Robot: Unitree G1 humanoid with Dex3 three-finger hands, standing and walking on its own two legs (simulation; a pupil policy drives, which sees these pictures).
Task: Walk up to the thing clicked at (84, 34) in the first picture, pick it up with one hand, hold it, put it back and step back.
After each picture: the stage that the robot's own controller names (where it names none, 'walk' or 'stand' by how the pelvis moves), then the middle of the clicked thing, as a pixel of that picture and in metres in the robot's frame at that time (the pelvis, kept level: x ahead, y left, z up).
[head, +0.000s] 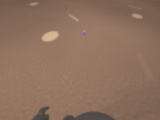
stand; (84, 32) +2.30 +0.26 -0.72
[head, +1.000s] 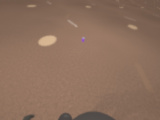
walk; (83, 39) +2.16 +0.19 -0.70
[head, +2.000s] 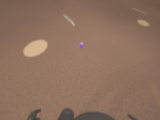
walk; (81, 45) +1.53 +0.19 -0.71
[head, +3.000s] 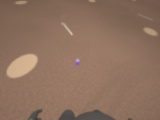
walk; (77, 62) +1.04 +0.18 -0.71
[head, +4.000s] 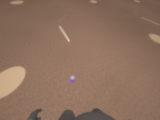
walk; (72, 79) +0.66 +0.18 -0.72
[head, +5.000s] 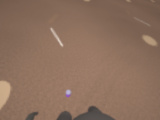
walk; (68, 93) +0.41 +0.15 -0.72
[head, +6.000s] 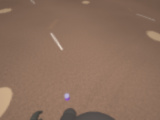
stand; (67, 97) +0.37 +0.25 -0.71
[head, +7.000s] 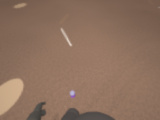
stand; (72, 94) +0.37 +0.21 -0.71
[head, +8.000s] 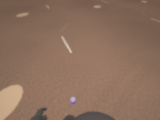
stand; (73, 100) +0.37 +0.18 -0.72
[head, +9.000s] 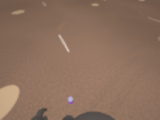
stand; (70, 100) +0.35 +0.20 -0.73
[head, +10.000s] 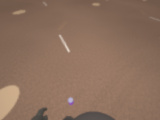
stand; (70, 101) +0.34 +0.20 -0.73
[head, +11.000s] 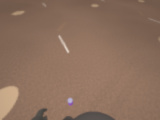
stand; (70, 101) +0.34 +0.20 -0.73
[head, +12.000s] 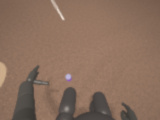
go down; (68, 77) +0.39 +0.19 -0.54
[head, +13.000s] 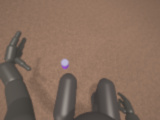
go down; (65, 64) +0.44 +0.21 -0.32
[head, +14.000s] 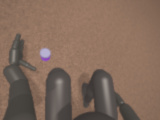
close in; (45, 55) +0.43 +0.25 -0.24
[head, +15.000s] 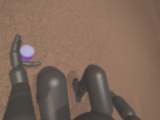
close; (27, 53) +0.42 +0.27 -0.22
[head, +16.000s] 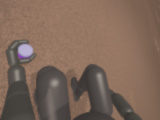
close; (25, 52) +0.41 +0.27 -0.22
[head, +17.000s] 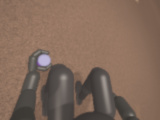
lift; (43, 60) +0.35 +0.23 -0.20
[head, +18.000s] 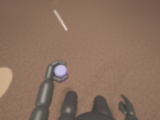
lift; (61, 73) +0.32 +0.18 +0.01
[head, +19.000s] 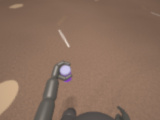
hold; (66, 74) +0.33 +0.17 +0.02
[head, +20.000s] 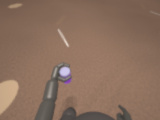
hold; (66, 75) +0.32 +0.17 +0.01
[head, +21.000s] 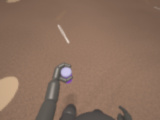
crouch; (67, 75) +0.33 +0.16 -0.01
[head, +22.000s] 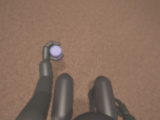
crouch; (57, 53) +0.45 +0.21 -0.09
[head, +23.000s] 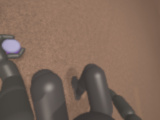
lower; (13, 49) +0.43 +0.30 -0.22
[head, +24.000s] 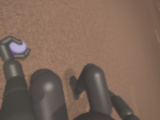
lower; (19, 49) +0.43 +0.28 -0.23
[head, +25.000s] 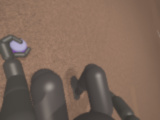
lower; (19, 48) +0.44 +0.28 -0.23
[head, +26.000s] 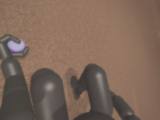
lower; (17, 48) +0.43 +0.29 -0.23
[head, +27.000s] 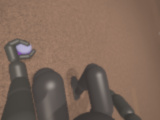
loosen; (24, 50) +0.43 +0.26 -0.23
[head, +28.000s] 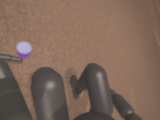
withdraw; (24, 50) +0.43 +0.26 -0.23
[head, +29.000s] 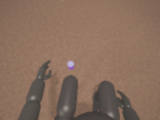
walk; (70, 65) +0.45 +0.19 -0.40
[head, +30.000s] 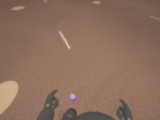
stand; (72, 97) +0.38 +0.15 -0.66
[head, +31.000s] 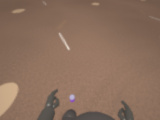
stand; (72, 98) +0.38 +0.17 -0.67
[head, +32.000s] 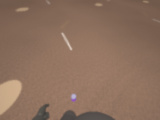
stand; (73, 97) +0.39 +0.15 -0.70
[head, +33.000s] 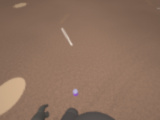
walk; (75, 92) +0.40 +0.16 -0.71
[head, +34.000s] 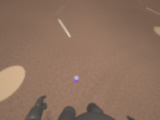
walk; (76, 79) +0.57 +0.11 -0.71
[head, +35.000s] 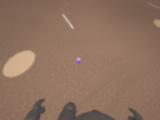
walk; (78, 60) +0.91 +0.19 -0.70
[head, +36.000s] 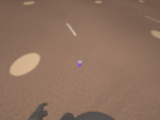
stand; (79, 63) +1.02 +0.16 -0.72
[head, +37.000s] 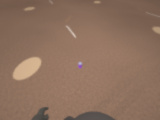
stand; (80, 65) +1.01 +0.18 -0.73
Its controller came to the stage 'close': yes
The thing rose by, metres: 0.72
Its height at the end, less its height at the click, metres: +0.00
